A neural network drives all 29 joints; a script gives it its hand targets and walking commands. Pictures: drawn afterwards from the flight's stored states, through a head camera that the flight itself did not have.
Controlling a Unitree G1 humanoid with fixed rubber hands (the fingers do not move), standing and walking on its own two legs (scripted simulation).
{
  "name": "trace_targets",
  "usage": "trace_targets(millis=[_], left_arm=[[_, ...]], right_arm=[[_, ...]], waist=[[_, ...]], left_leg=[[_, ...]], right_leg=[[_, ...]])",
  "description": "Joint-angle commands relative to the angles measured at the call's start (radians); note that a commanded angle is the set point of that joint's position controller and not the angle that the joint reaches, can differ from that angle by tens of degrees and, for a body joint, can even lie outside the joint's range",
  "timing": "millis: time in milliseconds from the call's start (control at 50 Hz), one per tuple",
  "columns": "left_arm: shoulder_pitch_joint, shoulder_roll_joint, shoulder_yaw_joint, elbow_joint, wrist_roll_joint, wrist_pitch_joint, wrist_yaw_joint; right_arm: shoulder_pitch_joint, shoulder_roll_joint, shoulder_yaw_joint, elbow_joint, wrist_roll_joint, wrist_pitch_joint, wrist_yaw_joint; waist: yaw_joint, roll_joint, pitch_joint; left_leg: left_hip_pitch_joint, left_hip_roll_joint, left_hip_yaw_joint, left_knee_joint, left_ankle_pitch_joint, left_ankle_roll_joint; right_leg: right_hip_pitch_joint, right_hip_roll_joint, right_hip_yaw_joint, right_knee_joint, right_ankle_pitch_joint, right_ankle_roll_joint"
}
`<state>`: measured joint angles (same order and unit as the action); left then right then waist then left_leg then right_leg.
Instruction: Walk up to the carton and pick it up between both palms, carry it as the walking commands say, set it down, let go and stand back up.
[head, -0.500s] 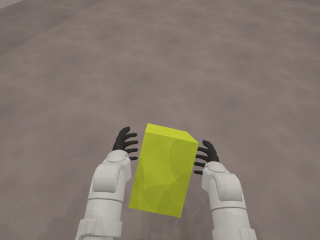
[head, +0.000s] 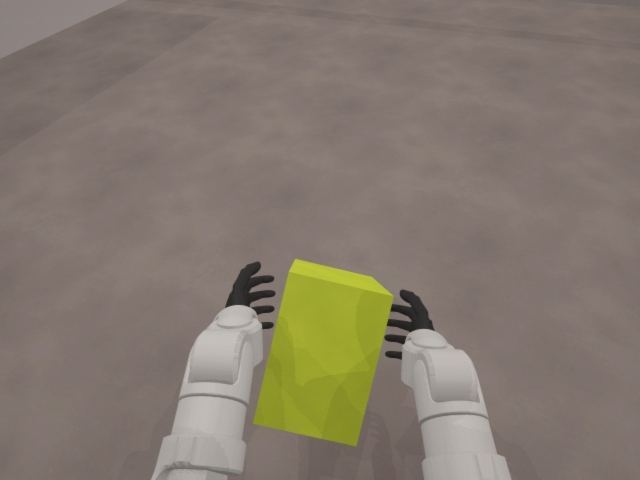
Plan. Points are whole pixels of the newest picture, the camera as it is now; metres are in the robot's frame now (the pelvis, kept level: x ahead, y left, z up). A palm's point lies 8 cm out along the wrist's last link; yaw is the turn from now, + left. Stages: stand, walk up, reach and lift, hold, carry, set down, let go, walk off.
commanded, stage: carry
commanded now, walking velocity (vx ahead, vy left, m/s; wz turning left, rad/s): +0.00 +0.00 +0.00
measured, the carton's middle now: (321, 339) +0.37 +0.02 -0.09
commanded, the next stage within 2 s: none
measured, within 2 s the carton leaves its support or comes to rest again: neither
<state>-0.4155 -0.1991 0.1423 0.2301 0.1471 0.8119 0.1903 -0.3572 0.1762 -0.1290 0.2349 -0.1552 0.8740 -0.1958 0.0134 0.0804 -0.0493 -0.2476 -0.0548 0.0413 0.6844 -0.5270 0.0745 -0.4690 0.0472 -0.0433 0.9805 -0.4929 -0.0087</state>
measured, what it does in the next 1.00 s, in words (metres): walks ahead: right foot, then left foot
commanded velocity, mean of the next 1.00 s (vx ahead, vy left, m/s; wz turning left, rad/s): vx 0.00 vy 0.00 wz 0.00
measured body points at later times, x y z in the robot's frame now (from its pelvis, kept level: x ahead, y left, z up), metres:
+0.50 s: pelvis +0.28 -0.05 -0.02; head +0.31 -0.11 +0.42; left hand +0.63 +0.05 +0.02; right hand +0.60 -0.18 -0.02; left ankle +0.14 +0.06 -0.71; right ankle +0.23 -0.14 -0.65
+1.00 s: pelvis +0.61 -0.16 -0.01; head +0.64 -0.22 +0.43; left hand +0.96 -0.07 +0.03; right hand +0.94 -0.30 +0.00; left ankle +0.51 -0.06 -0.71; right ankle +0.57 -0.32 -0.53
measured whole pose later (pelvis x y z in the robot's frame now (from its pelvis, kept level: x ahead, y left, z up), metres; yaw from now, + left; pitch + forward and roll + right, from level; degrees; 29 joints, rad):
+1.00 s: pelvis +0.61 -0.16 -0.01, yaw +1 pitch +5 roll +3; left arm -0.39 -0.19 0.20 0.22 0.16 0.75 0.14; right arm -0.40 0.20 -0.11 0.23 -0.18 0.83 -0.20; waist -0.08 0.08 -0.02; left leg -0.29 -0.04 0.11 0.77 -0.56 0.07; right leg -0.81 0.09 0.23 1.80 -0.89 0.05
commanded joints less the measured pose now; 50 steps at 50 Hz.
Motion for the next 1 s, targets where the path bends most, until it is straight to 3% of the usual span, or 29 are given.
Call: trace_targets(millis=[0,20,40,60,140,240,260,280,300,320,360,420,440,480,500,520,540,660,740,780,800,820,840,860,880,900,940,960,980], left_arm=[[-0.377,-0.968,-0.467,-0.051,-0.232,-0.008,-0.246],[-0.422,-0.975,-0.482,-0.058,-0.224,-0.020,-0.246],[-0.438,-0.964,-0.500,-0.088,-0.248,-0.027,-0.253],[-0.359,-0.944,-0.465,0.010,-0.221,-0.014,-0.259],[-0.489,-0.982,-0.525,-0.091,-0.242,-0.040,-0.262],[-0.470,-0.971,-0.537,-0.085,-0.206,-0.029,-0.254],[-0.526,-0.958,-0.579,-0.154,-0.221,-0.037,-0.251],[-0.569,-0.959,-0.573,-0.169,-0.224,-0.035,-0.254],[-0.596,-0.909,-0.536,-0.112,-0.209,-0.026,-0.261],[-0.633,-0.919,-0.533,-0.038,-0.210,-0.041,-0.268],[-0.415,-0.954,-0.474,0.060,-0.188,-0.037,-0.270],[-0.401,-0.988,-0.496,-0.067,-0.256,-0.074,-0.262],[-0.396,-0.962,-0.461,-0.037,-0.259,-0.064,-0.258],[-0.365,-0.982,-0.473,-0.095,-0.248,-0.062,-0.266],[-0.391,-0.999,-0.514,-0.107,-0.263,-0.061,-0.270],[-0.427,-0.956,-0.487,-0.060,-0.253,-0.070,-0.278],[-0.418,-0.966,-0.493,-0.091,-0.235,-0.067,-0.277],[-0.506,-0.947,-0.505,-0.089,-0.225,-0.086,-0.279],[-0.516,-0.993,-0.574,-0.137,-0.230,-0.081,-0.279],[-0.579,-0.986,-0.591,-0.182,-0.239,-0.087,-0.293],[-0.628,-0.943,-0.598,-0.186,-0.232,-0.090,-0.292],[-0.581,-0.893,-0.562,-0.116,-0.196,-0.079,-0.285],[-0.532,-0.927,-0.548,-0.037,-0.206,-0.077,-0.301],[-0.448,-0.920,-0.557,-0.057,-0.221,-0.068,-0.307],[-0.563,-0.908,-0.553,-0.103,-0.255,-0.080,-0.316],[-0.589,-0.907,-0.504,-0.059,-0.260,-0.075,-0.307],[-0.383,-0.970,-0.481,-0.033,-0.249,-0.063,-0.280],[-0.440,-0.967,-0.477,-0.086,-0.257,-0.073,-0.280],[-0.313,-0.974,-0.466,-0.027,-0.243,-0.059,-0.275]], right_arm=[[-0.739,0.962,0.566,-0.320,0.240,-0.092,0.220],[-0.760,0.949,0.544,-0.306,0.233,-0.103,0.226],[-0.729,0.935,0.541,-0.342,0.210,-0.104,0.220],[-0.719,0.932,0.535,-0.282,0.210,-0.100,0.220],[-0.723,0.970,0.526,-0.202,0.213,-0.116,0.245],[-0.631,0.982,0.469,-0.093,0.186,-0.112,0.255],[-0.632,0.984,0.461,-0.130,0.193,-0.120,0.254],[-0.715,0.967,0.467,-0.200,0.216,-0.123,0.261],[-0.805,0.925,0.489,-0.202,0.223,-0.129,0.252],[-0.766,0.891,0.409,-0.149,0.171,-0.148,0.242],[-0.697,0.938,0.494,-0.192,0.200,-0.133,0.243],[-0.768,1.011,0.636,-0.353,0.301,-0.149,0.237],[-0.833,1.011,0.663,-0.413,0.322,-0.145,0.225],[-0.885,1.005,0.692,-0.483,0.322,-0.144,0.234],[-0.804,1.014,0.665,-0.405,0.302,-0.136,0.225],[-0.754,0.993,0.651,-0.352,0.262,-0.138,0.224],[-0.779,1.030,0.666,-0.318,0.267,-0.138,0.242],[-0.717,0.993,0.585,-0.181,0.236,-0.153,0.257],[-0.685,1.009,0.579,-0.219,0.226,-0.166,0.254],[-0.647,0.983,0.538,-0.196,0.196,-0.160,0.245],[-0.537,0.976,0.468,-0.110,0.173,-0.156,0.240],[-0.509,0.984,0.430,-0.044,0.176,-0.154,0.251],[-0.617,0.996,0.458,-0.013,0.158,-0.158,0.252],[-0.589,0.983,0.506,-0.136,0.167,-0.155,0.233],[-0.546,0.967,0.452,-0.177,0.151,-0.166,0.235],[-0.652,0.950,0.473,-0.173,0.144,-0.150,0.238],[-0.709,1.044,0.646,-0.318,0.259,-0.138,0.241],[-0.848,1.072,0.723,-0.411,0.322,-0.146,0.242],[-0.882,1.047,0.760,-0.495,0.340,-0.144,0.231]], waist=[[0.003,-0.086,-0.506],[0.004,-0.120,-0.583],[0.009,-0.407,-0.546],[0.014,-0.486,-0.544],[0.023,-0.222,-0.359],[0.000,-0.128,-0.459],[-0.041,-0.008,-0.508],[-0.076,0.153,-0.612],[-0.088,0.378,-0.540],[-0.086,0.424,-0.512],[-0.083,0.099,-0.422],[-0.085,-0.088,-0.396],[-0.068,-0.159,-0.387],[-0.002,-0.251,-0.570],[0.031,-0.226,-0.618],[-0.027,-0.435,-0.630],[-0.026,-0.425,-0.664],[0.019,-0.243,-0.460],[0.013,-0.168,-0.474],[-0.015,-0.181,-0.441],[-0.106,-0.177,-0.422],[-0.211,0.293,-0.535],[-0.123,0.655,-0.601],[-0.108,0.410,-0.528],[-0.139,0.309,-0.455],[-0.108,-0.035,-0.340],[-0.071,-0.363,-0.298],[-0.058,-0.398,-0.330],[-0.028,-0.331,-0.441]], left_leg=[[0.424,0.215,-0.113,0.132,1.507,-0.004],[0.224,0.168,-0.059,0.250,1.261,-0.066],[-0.184,0.024,0.032,0.492,0.297,-0.111],[-0.383,-0.045,-0.033,0.571,-0.099,-0.137],[-0.620,0.014,-0.061,0.523,-0.088,-0.073],[-0.247,-0.078,0.142,-0.033,0.235,-0.065],[0.076,-0.002,0.075,-0.154,0.525,-0.024],[0.442,0.186,-0.130,-0.104,1.247,0.087],[0.656,0.385,-0.420,-0.003,1.981,0.305],[0.737,0.397,-0.496,-0.012,2.021,0.334],[0.728,0.409,-0.531,-0.045,1.655,0.291],[0.910,0.292,-0.420,0.081,1.559,0.157],[0.755,0.273,-0.367,0.117,1.477,0.124],[0.381,0.168,-0.073,0.192,1.273,0.034],[0.047,0.101,-0.015,0.340,0.818,-0.024],[-0.217,-0.052,0.017,0.602,-0.001,-0.110],[-0.258,-0.065,-0.044,0.643,-0.077,-0.109],[-0.466,-0.061,-0.018,0.666,-0.003,-0.043],[-0.421,-0.101,0.100,0.406,0.000,-0.022],[-0.090,-0.176,0.316,-0.096,0.065,-0.053],[0.148,-0.097,0.342,-0.419,0.142,0.035],[0.697,0.314,-0.058,-0.493,0.743,0.284],[0.884,0.563,-0.505,-0.097,1.384,0.396],[0.700,0.480,-0.601,-0.098,1.529,0.340],[0.654,0.549,-0.678,-0.007,1.309,0.349],[0.611,0.482,-0.619,0.006,1.140,0.287],[0.559,0.270,-0.349,-0.027,1.056,0.165],[0.485,0.222,-0.196,0.001,1.113,0.112],[0.321,0.165,-0.069,0.067,0.965,0.057]], right_leg=[[0.096,0.013,0.008,-0.496,0.366,-0.017],[0.415,-0.073,0.115,-0.457,0.986,-0.083],[0.726,-0.271,0.342,-0.371,1.904,-0.149],[0.857,-0.326,0.446,-0.341,2.134,-0.256],[0.797,-0.264,0.439,-0.390,1.703,-0.145],[0.684,-0.142,0.177,-0.176,1.924,-0.001],[0.447,-0.177,0.140,-0.016,1.686,0.045],[0.126,-0.109,0.103,0.274,1.149,0.096],[-0.256,0.047,0.062,0.559,-0.026,0.144],[-0.433,0.049,0.097,0.655,-0.237,0.099],[-0.597,0.001,0.200,0.685,-0.371,0.021],[-0.826,-0.018,0.075,0.284,-0.420,-0.011],[-0.663,-0.026,0.037,-0.009,-0.340,0.002],[0.100,0.062,-0.089,-0.469,0.407,0.022],[0.514,-0.013,0.071,-0.506,0.893,-0.019],[0.725,-0.320,0.551,-0.440,1.694,-0.097],[0.829,-0.309,0.549,-0.333,2.154,-0.150],[0.829,-0.157,0.424,-0.438,1.730,0.100],[0.845,-0.099,0.309,-0.450,1.816,0.164],[0.589,0.000,0.074,-0.363,2.230,0.398],[0.378,0.123,-0.051,0.188,2.514,0.631],[-0.243,0.123,-0.042,1.115,1.102,0.674],[-0.635,0.033,0.341,1.411,-0.521,0.308],[-0.583,0.011,0.526,1.355,-0.557,0.154],[-0.875,-0.016,0.551,1.402,-0.783,0.091],[-0.906,-0.040,0.495,1.088,-0.718,-0.003],[-0.815,-0.022,0.124,0.387,-0.477,-0.034],[-0.577,0.024,-0.090,-0.051,-0.141,-0.002],[-0.161,0.048,-0.108,-0.386,0.199,0.019]])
